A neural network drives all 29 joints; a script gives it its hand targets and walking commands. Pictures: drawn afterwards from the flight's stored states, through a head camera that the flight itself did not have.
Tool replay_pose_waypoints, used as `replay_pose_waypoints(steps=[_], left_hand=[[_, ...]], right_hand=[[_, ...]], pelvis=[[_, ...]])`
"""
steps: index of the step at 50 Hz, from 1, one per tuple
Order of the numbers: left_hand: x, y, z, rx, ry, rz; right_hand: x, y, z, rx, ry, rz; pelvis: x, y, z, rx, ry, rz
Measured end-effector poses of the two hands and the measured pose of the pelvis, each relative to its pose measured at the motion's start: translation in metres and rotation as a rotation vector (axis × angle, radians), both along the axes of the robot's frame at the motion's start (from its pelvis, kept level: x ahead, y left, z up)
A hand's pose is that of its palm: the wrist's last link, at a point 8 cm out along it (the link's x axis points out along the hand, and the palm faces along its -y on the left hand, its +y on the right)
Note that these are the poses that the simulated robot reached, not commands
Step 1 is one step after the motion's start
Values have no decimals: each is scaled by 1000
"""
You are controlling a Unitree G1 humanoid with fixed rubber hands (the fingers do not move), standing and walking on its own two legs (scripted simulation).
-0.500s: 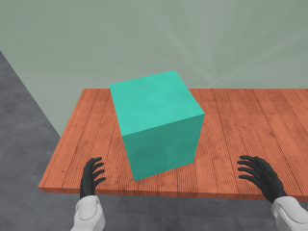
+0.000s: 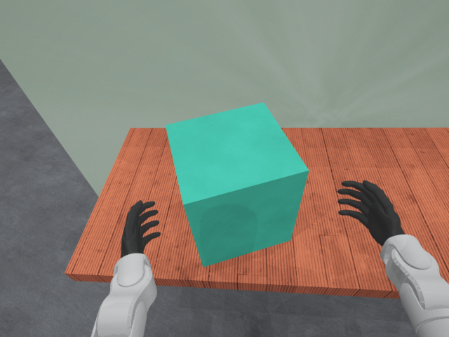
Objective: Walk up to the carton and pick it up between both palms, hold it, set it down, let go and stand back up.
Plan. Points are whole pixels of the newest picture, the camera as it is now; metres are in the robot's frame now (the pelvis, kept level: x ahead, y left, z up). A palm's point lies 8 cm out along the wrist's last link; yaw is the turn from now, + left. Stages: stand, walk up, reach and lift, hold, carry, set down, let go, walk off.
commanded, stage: reach and lift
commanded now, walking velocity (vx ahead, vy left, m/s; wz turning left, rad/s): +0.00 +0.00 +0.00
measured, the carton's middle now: (232, 187) +0.42 +0.04 +0.00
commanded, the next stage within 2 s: none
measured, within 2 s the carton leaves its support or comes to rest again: neither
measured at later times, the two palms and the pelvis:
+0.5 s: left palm (124, 206) +0.28 +0.20 +0.12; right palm (363, 169) +0.38 -0.19 +0.11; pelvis -0.01 +0.00 +0.00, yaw +0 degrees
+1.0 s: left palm (124, 170) +0.34 +0.21 +0.14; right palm (345, 125) +0.44 -0.16 +0.15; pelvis +0.00 +0.01 +0.00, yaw +0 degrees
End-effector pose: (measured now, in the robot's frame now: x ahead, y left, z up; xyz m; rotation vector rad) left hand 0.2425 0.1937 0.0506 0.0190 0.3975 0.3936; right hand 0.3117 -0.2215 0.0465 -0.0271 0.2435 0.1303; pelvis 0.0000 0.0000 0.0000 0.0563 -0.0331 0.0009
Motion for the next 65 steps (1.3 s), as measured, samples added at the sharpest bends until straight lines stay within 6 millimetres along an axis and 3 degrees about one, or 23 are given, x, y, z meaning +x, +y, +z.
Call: replay_pose_waypoints(steps=[15,27,36,55,59,65], left_hand=[[23,7,35,-20,-5,22],[48,8,72,-37,-62,14],[67,9,74,-48,-24,4],[105,19,94,-54,-46,10],[109,22,88,-60,-22,14],[110,29,75,-59,4,28]], right_hand=[[47,25,50,-12,-42,43],[77,37,66,-16,27,42],[101,49,89,-12,4,50],[143,69,114,-4,6,44],[148,70,112,-13,25,40],[150,69,91,-22,80,29]], pelvis=[[-9,-3,1,-6,-7,-7],[-14,-3,1,-7,-12,-8],[-10,-1,2,-11,-2,-8],[-1,9,4,-26,30,-7],[0,10,5,-28,36,-7],[1,12,5,-30,45,-7]])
